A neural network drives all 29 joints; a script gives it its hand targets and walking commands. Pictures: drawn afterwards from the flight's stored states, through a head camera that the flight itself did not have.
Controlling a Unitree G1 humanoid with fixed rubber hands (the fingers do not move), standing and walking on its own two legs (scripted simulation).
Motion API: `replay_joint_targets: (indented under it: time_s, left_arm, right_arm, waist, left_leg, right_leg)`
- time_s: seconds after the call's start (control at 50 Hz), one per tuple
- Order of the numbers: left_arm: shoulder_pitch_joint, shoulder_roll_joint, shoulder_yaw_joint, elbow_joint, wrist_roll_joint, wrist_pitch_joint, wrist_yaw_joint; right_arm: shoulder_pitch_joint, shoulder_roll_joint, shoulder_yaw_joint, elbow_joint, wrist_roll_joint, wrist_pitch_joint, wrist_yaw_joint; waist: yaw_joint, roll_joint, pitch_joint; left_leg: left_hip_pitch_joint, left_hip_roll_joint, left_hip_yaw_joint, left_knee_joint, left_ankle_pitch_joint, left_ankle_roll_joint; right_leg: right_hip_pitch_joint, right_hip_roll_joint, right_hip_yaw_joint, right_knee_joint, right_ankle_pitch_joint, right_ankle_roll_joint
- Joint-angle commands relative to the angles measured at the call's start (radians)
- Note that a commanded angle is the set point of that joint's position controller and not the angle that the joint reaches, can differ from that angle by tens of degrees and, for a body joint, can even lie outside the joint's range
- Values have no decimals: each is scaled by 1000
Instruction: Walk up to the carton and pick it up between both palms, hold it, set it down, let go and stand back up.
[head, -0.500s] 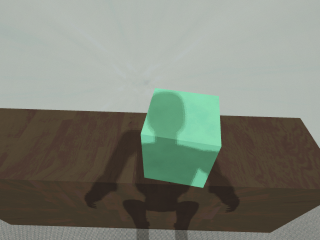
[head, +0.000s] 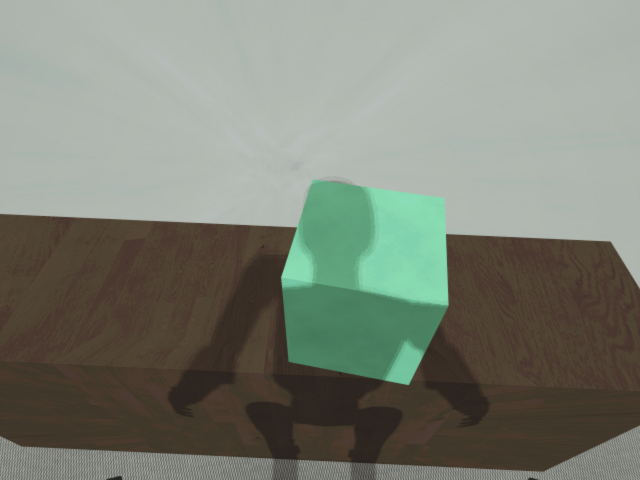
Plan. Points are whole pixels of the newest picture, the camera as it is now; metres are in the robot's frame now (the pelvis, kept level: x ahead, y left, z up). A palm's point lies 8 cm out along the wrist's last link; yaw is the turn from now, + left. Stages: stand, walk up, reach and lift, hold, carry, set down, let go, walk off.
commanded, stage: stand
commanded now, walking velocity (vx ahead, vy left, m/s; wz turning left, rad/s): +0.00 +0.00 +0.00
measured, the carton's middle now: (361, 284) +0.42 -0.06 -0.05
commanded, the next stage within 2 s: none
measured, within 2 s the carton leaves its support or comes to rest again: neither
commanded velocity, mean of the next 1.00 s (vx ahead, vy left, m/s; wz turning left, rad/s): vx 0.00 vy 0.00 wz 0.00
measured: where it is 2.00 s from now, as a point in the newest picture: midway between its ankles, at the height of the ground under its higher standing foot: outside the picture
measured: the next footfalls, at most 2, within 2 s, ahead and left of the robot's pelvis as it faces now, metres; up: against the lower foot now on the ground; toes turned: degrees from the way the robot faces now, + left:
none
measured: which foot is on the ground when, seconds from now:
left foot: down 0.00-1.00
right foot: down 0.00-1.00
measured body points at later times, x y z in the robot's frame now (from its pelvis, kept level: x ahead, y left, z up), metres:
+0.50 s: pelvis +0.01 +0.00 +0.00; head +0.01 +0.01 +0.45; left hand +0.11 +0.30 -0.13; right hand +0.10 -0.31 -0.12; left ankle +0.00 +0.08 -0.75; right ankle -0.04 -0.13 -0.75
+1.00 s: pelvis +0.00 +0.00 +0.00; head +0.00 +0.01 +0.45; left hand +0.10 +0.30 -0.13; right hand +0.09 -0.30 -0.12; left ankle +0.00 +0.08 -0.75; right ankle -0.04 -0.13 -0.75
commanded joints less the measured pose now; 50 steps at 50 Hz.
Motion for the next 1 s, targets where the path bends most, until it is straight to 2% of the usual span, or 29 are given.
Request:
replay_joint_targets:
  time_s: [0.0,0.04,0.06,0.08,0.1,0.14,0.2,0.26,0.34,0.36,0.4,0.42,0.44,0.48,0.5,0.52,0.56,0.62,0.64,0.68,0.74,0.76,0.8,0.82,0.9,0.92,0.94,0.96,0.98]
  left_arm:
    - [0,197,45,-36,-6,-17,14]
    - [-49,192,43,-53,-5,-10,16]
    - [-22,212,43,-54,-6,-14,17]
    - [4,207,43,-34,-7,-18,14]
    - [-27,226,51,-52,1,-18,13]
    - [-19,203,48,-59,3,-16,18]
    - [-44,197,51,-63,4,-12,15]
    - [-24,176,44,-51,-4,-17,2]
    - [-49,224,62,-55,6,-11,18]
    - [-36,207,53,-48,1,-7,18]
    - [-70,183,48,-71,-11,-17,14]
    - [-35,167,44,-58,-10,-13,5]
    - [-34,175,40,-43,-4,-9,8]
    - [16,234,67,-39,-1,-14,7]
    - [-20,201,62,-55,3,-13,10]
    - [11,182,53,-39,-2,-8,7]
    - [-23,163,53,-51,-4,-9,6]
    - [-20,221,58,-43,4,-16,20]
    - [-29,194,51,-47,4,-15,15]
    - [-6,196,50,-54,-2,-17,12]
    - [-43,191,52,-66,7,-18,7]
    - [-16,205,58,-59,0,-24,7]
    - [-11,176,53,-56,1,-15,11]
    - [-41,168,39,-73,0,-10,10]
    - [-34,178,47,-54,15,-7,5]
    - [-36,202,51,-58,6,-9,11]
    - [-38,218,61,-58,8,-9,12]
    - [-56,228,70,-71,-4,-10,7]
    - [-19,187,56,-58,-2,-19,4]
  right_arm:
    - [-16,-195,-26,-33,-1,-10,-1]
    - [-21,-196,-24,-26,-2,-10,-3]
    - [-51,-173,-17,-42,1,-8,-5]
    - [-46,-202,-29,-38,-6,-9,-8]
    - [-45,-184,-19,-45,-5,-1,-12]
    - [-33,-178,-26,-37,3,-4,-7]
    - [-42,-214,-43,-52,4,-17,-5]
    - [-69,-224,-49,-45,-6,-6,-2]
    - [-35,-204,-47,-52,-6,-12,-11]
    - [-45,-210,-44,-44,-10,-5,-13]
    - [-62,-177,-36,-68,1,-17,-6]
    - [-82,-217,-48,-65,-13,-13,-10]
    - [-42,-186,-41,-66,1,-15,-6]
    - [-51,-197,-45,-61,-11,-9,-10]
    - [-10,-174,-41,-75,-9,-21,-6]
    - [-26,-205,-47,-55,-8,-19,-3]
    - [-7,-165,-35,-65,8,-14,-7]
    - [-36,-160,-40,-71,-9,-15,-1]
    - [-14,-164,-42,-65,-5,-14,-4]
    - [-32,-209,-61,-69,1,-14,-12]
    - [5,-199,-52,-65,7,-16,-12]
    - [8,-218,-55,-46,-1,-12,-8]
    - [-24,-194,-52,-74,-19,-15,-16]
    - [-25,-196,-54,-73,-3,-11,-9]
    - [-27,-203,-56,-72,-6,-7,-14]
    - [-19,-172,-44,-67,-10,-2,-3]
    - [-34,-170,-45,-71,-5,-5,-2]
    - [-46,-220,-55,-74,-8,-15,-11]
    - [-33,-225,-58,-67,-8,-15,-9]
  waist:
    - [6,-9,-97]
    - [-6,19,-68]
    - [8,-23,-37]
    - [25,42,-9]
    - [5,-40,-25]
    - [6,37,-105]
    - [-10,-65,-61]
    - [11,4,-57]
    - [-26,-27,-57]
    - [2,12,-16]
    - [-17,-9,-54]
    - [25,17,-100]
    - [-10,22,-50]
    - [36,38,-44]
    - [-15,35,-46]
    - [6,63,-71]
    - [-11,-5,-54]
    - [-10,9,-39]
    - [-14,-53,-44]
    - [-1,24,-28]
    - [-19,-17,-55]
    - [15,-24,-29]
    - [12,28,-82]
    - [2,-18,-104]
    - [-10,-17,11]
    - [-5,21,13]
    - [-1,-51,-23]
    - [-5,11,-15]
    - [17,-9,-58]
  left_leg:
    - [87,198,-147,-18,323,-6]
    - [76,183,-140,-19,328,-16]
    - [48,183,-139,-36,295,-14]
    - [23,180,-140,-34,276,-7]
    - [50,173,-126,-35,283,-11]
    - [85,170,-114,-12,346,-15]
    - [79,183,-138,-31,309,-20]
    - [79,185,-121,-33,325,-14]
    - [94,190,-132,-53,281,-23]
    - [80,186,-135,-47,274,-14]
    - [45,174,-137,-45,333,-21]
    - [88,184,-117,-27,377,-15]
    - [87,185,-125,-34,381,-22]
    - [71,192,-141,-47,364,-28]
    - [62,189,-143,-65,357,-38]
    - [86,178,-145,-57,341,-40]
    - [89,203,-152,-50,414,-56]
    - [107,184,-123,-25,364,-17]
    - [94,182,-128,-25,373,-8]
    - [60,175,-135,-41,301,-7]
    - [72,180,-128,-33,397,-32]
    - [55,169,-122,-31,360,-10]
    - [115,187,-146,-56,390,-29]
    - [112,184,-137,-36,382,-16]
    - [54,172,-142,-80,182,-19]
    - [60,181,-140,-70,237,-9]
    - [72,187,-156,-59,221,-5]
    - [46,186,-157,-74,288,-28]
    - [52,176,-137,-56,276,-12]
  right_leg:
    - [-37,-112,118,-45,217,-44]
    - [-38,-129,121,-40,268,-51]
    - [-45,-119,117,-39,218,-47]
    - [-47,-124,130,-62,185,-51]
    - [-32,-121,121,-50,225,-44]
    - [4,-124,110,-29,299,-47]
    - [-37,-113,108,-58,263,-42]
    - [-31,-116,104,-63,233,-34]
    - [-49,-116,122,-69,194,-44]
    - [-56,-115,119,-71,201,-45]
    - [-22,-106,110,-32,199,-36]
    - [-2,-106,91,-39,220,-32]
    - [-40,-122,111,-42,251,-43]
    - [-9,-113,106,-60,193,-46]
    - [-10,-115,105,-34,197,-49]
    - [13,-119,107,-56,235,-43]
    - [-22,-108,91,-28,227,-35]
    - [-49,-123,111,-49,265,-39]
    - [-34,-128,101,-43,302,-49]
    - [-29,-130,115,-63,246,-48]
    - [10,-123,93,-51,316,-42]
    - [-9,-124,100,-49,282,-43]
    - [5,-119,87,-31,226,-42]
    - [3,-115,90,-45,252,-39]
    - [-59,-109,93,-68,117,-43]
    - [-77,-119,123,-71,151,-57]
    - [-47,-113,108,-73,129,-55]
    - [-38,-110,118,-69,155,-50]
    - [8,-119,99,-75,168,-47]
